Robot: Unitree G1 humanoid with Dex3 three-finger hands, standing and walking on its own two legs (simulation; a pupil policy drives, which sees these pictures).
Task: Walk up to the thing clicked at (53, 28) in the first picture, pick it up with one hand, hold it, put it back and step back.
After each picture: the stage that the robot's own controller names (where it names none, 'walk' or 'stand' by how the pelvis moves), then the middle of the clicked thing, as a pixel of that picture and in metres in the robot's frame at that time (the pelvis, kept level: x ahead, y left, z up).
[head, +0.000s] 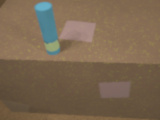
stand; (49, 31) +0.61 +0.19 +0.04
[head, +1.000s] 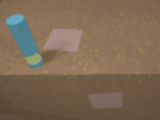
walk; (27, 44) +0.52 +0.30 +0.05
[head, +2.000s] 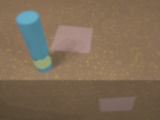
stand; (37, 45) +0.46 +0.20 +0.07
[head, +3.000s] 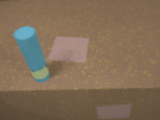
stand; (34, 57) +0.45 +0.22 +0.04
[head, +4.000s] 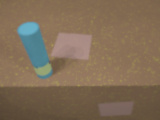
stand; (37, 54) +0.46 +0.21 +0.04
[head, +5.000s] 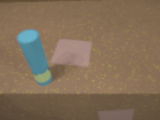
stand; (37, 61) +0.44 +0.21 +0.03
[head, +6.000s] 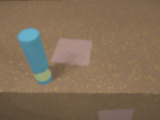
stand; (37, 60) +0.44 +0.21 +0.03
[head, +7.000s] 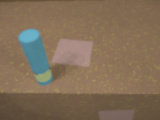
rise first; (38, 60) +0.44 +0.21 +0.03
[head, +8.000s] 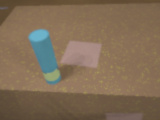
rise first; (47, 60) +0.45 +0.21 +0.04
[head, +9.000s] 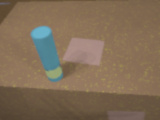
go down; (49, 57) +0.45 +0.20 +0.04
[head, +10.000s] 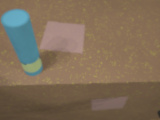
go down; (26, 48) +0.44 +0.19 +0.06
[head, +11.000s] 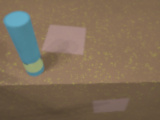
approach; (27, 48) +0.45 +0.19 +0.07
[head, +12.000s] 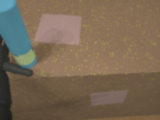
close in; (17, 38) +0.46 +0.21 +0.10
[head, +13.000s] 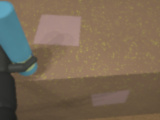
lift; (16, 45) +0.43 +0.20 +0.10
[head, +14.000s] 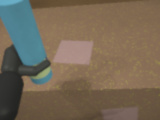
lift; (29, 45) +0.35 +0.17 +0.23
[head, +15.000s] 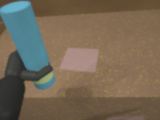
hold; (32, 51) +0.33 +0.17 +0.23
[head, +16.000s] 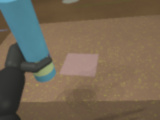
hold; (32, 43) +0.34 +0.16 +0.26
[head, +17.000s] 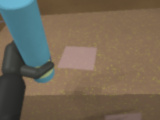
crouch; (33, 45) +0.31 +0.15 +0.26
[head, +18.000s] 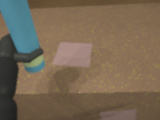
crouch; (24, 35) +0.40 +0.19 +0.22
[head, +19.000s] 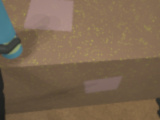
lower; out of the picture +0.48 +0.22 +0.11
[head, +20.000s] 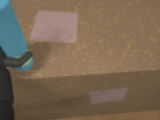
lower; (11, 39) +0.44 +0.20 +0.11
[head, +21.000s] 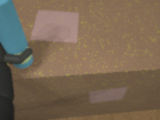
lower; (12, 36) +0.45 +0.21 +0.11
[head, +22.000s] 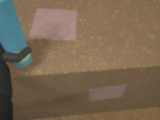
lower; (10, 34) +0.46 +0.20 +0.11
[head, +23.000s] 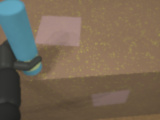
loosen; (23, 43) +0.44 +0.18 +0.10
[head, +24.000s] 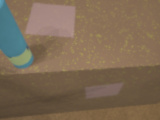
withdraw; (9, 38) +0.43 +0.20 +0.11
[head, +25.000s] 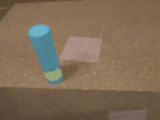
sink last; (48, 58) +0.43 +0.19 +0.08
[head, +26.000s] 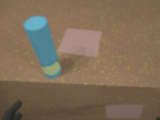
stand; (45, 51) +0.43 +0.18 +0.08
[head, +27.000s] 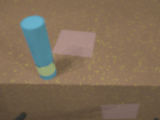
stand; (41, 52) +0.44 +0.18 +0.09
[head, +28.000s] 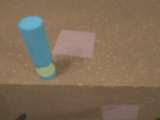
stand; (40, 52) +0.43 +0.18 +0.09
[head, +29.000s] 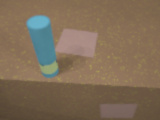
stand; (45, 50) +0.44 +0.18 +0.07
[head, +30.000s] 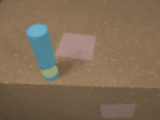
walk; (45, 55) +0.45 +0.18 +0.04
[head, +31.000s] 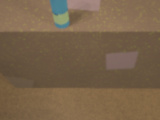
walk; (58, 1) +0.67 +0.14 +0.06
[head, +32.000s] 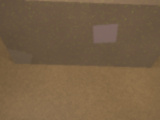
stand; out of the picture +0.99 +0.19 +0.05
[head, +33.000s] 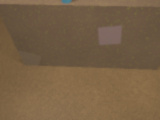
stand; out of the picture +1.04 +0.17 +0.04
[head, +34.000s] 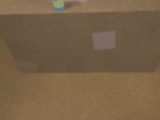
stand; out of the picture +1.03 +0.20 +0.03
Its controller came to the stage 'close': yes
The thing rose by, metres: 0.23
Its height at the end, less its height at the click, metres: +0.00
